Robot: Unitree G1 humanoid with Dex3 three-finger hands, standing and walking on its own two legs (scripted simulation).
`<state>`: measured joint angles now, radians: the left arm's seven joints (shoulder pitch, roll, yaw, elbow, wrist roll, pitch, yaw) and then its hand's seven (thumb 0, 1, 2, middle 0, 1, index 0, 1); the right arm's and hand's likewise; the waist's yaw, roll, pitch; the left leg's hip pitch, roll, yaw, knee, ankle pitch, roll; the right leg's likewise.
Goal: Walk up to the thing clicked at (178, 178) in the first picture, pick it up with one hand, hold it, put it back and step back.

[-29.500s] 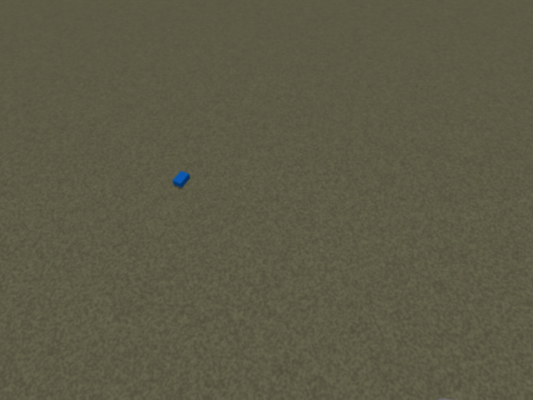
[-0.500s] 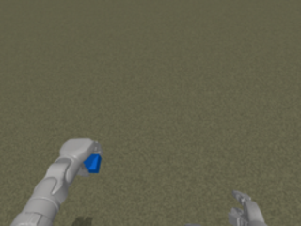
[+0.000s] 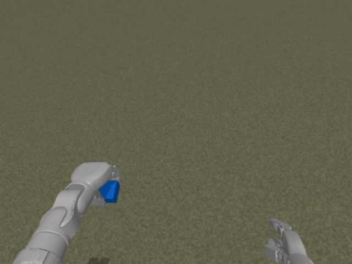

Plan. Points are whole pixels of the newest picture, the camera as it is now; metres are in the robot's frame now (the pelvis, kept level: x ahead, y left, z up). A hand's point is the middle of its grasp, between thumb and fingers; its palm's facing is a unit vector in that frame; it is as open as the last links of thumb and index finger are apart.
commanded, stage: hold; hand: left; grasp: from above
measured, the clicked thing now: (103, 191) +0.30 +0.22 -0.06
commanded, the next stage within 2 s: crouch in 0.38 s
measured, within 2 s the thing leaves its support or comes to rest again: neither
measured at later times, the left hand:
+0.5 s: hand (98, 190) +0.29 +0.22 -0.03, palm faces -0.46 -0.03 -0.89, open 7.8 cm
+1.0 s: hand (112, 200) +0.33 +0.23 -0.17, palm faces -0.41 +0.08 -0.91, open 7.8 cm
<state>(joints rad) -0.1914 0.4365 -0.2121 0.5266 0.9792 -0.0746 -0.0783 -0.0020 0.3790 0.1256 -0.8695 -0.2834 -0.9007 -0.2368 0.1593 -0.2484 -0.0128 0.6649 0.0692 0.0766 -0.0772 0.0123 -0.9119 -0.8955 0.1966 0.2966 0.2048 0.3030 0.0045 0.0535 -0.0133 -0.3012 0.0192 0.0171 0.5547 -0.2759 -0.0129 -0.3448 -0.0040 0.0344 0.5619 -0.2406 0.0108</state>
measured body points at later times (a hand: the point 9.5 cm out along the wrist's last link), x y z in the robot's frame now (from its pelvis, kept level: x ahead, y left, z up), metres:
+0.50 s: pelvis +0.01 +0.00 +0.00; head +0.02 -0.02 +0.45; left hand +0.31 +0.22 +0.02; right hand +0.15 -0.25 -0.11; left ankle +0.01 +0.13 -0.73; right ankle +0.03 -0.13 -0.73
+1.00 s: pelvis -0.03 +0.01 -0.08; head +0.07 +0.02 +0.36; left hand +0.34 +0.22 -0.12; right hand +0.10 -0.27 -0.19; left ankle +0.01 +0.13 -0.73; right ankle +0.03 -0.13 -0.73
